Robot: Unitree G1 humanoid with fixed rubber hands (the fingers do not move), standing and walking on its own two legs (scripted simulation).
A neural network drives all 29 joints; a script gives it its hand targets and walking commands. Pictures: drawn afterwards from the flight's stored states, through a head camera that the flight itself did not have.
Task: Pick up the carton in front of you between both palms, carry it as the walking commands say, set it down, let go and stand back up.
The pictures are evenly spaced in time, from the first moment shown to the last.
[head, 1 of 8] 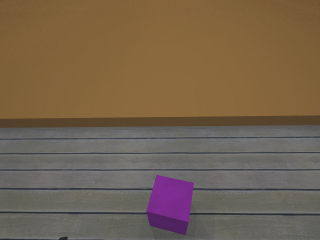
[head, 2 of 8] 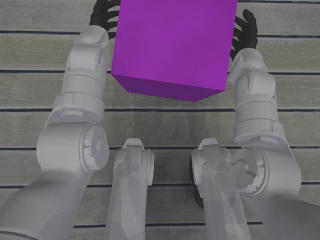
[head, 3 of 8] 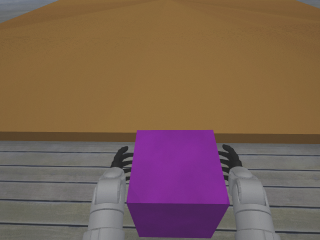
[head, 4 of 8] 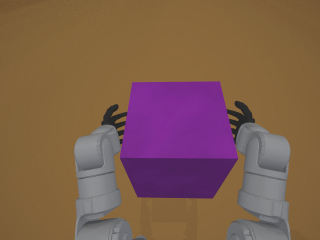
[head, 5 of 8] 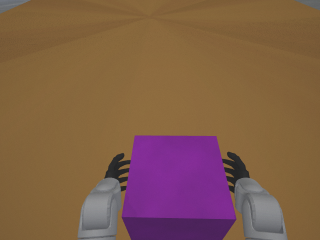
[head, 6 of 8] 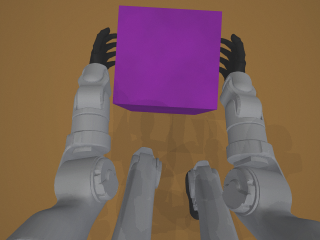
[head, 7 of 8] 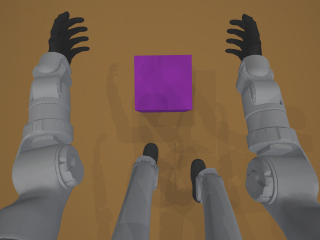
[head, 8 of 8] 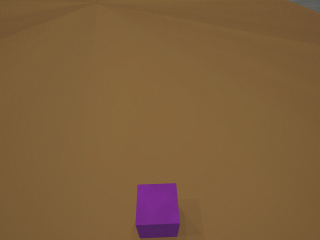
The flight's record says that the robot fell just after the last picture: no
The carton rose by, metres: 0.89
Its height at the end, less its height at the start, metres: +0.12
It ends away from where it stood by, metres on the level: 2.93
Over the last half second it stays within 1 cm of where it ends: yes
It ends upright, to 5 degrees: yes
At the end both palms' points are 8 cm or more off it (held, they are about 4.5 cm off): yes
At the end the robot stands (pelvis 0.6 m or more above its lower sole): yes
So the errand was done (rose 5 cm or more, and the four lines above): yes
